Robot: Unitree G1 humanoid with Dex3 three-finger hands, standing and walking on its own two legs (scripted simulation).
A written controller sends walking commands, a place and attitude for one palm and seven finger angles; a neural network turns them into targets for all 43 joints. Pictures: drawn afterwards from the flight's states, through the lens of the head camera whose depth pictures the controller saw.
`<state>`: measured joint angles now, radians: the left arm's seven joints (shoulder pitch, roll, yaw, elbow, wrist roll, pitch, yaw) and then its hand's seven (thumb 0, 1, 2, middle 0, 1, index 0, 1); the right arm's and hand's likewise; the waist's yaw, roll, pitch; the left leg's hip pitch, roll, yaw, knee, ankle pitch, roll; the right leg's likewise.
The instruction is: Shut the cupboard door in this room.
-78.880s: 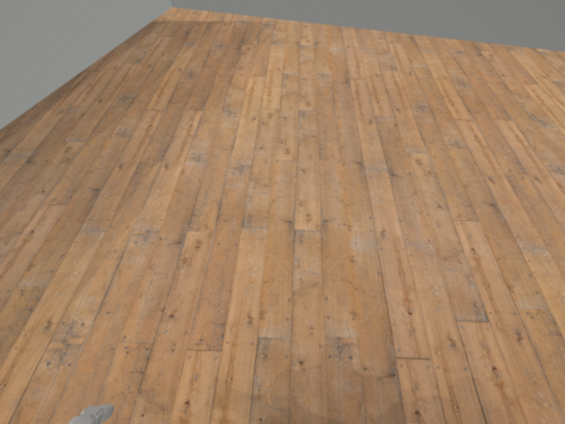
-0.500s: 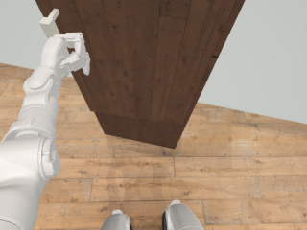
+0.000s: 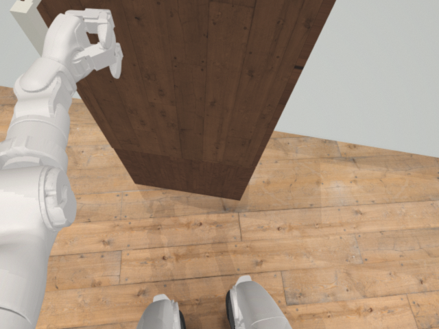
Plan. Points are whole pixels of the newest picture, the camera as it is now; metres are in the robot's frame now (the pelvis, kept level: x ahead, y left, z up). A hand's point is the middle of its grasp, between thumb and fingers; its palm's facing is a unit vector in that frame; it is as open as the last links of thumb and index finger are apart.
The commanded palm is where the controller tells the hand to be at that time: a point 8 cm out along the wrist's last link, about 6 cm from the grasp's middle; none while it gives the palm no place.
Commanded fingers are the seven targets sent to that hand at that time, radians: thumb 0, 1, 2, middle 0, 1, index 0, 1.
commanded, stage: push the door shut along its arc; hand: left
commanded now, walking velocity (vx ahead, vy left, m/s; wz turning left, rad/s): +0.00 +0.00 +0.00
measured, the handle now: (54, 41) +0.59 +0.19 +0.12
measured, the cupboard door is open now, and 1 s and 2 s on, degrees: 1 0 0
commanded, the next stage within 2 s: pull the fist back off the door in 0.18 s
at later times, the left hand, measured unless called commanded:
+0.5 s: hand (115, 50) +0.56 +0.10 +0.12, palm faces +0.06 -1.00 +0.03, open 2.5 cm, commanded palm +0.56 +0.12 +0.12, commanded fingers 0.00 0.90 0.90 -1.30 -1.50 -1.30 -1.50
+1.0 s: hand (126, 72) +0.52 +0.08 +0.11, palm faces +0.02 -1.00 +0.00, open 3.1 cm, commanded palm +0.48 +0.13 +0.12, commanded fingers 0.00 0.90 0.90 -1.30 -1.50 -1.30 -1.50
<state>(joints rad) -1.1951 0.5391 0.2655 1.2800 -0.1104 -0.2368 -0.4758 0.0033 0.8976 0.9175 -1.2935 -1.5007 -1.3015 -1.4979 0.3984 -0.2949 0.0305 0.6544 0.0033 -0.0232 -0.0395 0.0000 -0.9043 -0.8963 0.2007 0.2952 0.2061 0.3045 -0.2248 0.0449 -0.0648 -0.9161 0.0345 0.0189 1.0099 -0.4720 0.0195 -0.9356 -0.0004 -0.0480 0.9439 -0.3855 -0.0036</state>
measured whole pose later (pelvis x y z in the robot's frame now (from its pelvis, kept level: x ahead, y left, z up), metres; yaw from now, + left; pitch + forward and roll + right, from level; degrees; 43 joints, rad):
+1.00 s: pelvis +0.00 +0.00 +0.01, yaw -1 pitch +19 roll -1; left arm -0.93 0.27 0.29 1.09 -0.05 -0.36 0.04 0.01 0.90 0.90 -1.29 -1.50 -1.30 -1.50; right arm 0.48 -0.27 -0.01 0.64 -0.03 0.01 0.05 0.00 -0.91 -0.90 0.20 0.29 0.20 0.30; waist -0.18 0.05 -0.09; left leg -0.80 0.04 0.05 0.92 -0.44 0.02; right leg -0.84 0.01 -0.02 0.86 -0.36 0.00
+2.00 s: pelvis +0.02 -0.01 +0.06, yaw +1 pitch -1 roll +0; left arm -0.01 0.25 0.10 0.07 -0.09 -0.05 0.04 0.02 0.90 0.89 -1.08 -1.26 -1.09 -1.26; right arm 0.17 -0.24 0.03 0.58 0.04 0.00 -0.09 0.01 -0.91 -0.90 0.20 0.29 0.20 0.30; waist 0.02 0.06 -0.01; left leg -0.18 0.00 0.03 0.50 -0.30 0.01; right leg -0.23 -0.01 -0.04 0.51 -0.26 -0.01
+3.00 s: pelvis +0.03 +0.00 +0.07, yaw +1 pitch -4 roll +0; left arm 0.46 0.34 0.35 -0.38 -0.07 -0.05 0.11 0.02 0.89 0.89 -0.21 -0.30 -0.21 -0.30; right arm 0.20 -0.22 0.02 0.63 0.01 -0.08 -0.08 0.01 -0.90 -0.90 0.20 0.30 0.20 0.30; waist 0.06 0.08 0.00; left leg -0.07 0.00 0.03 0.42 -0.28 0.01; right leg -0.11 -0.01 -0.04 0.41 -0.23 0.00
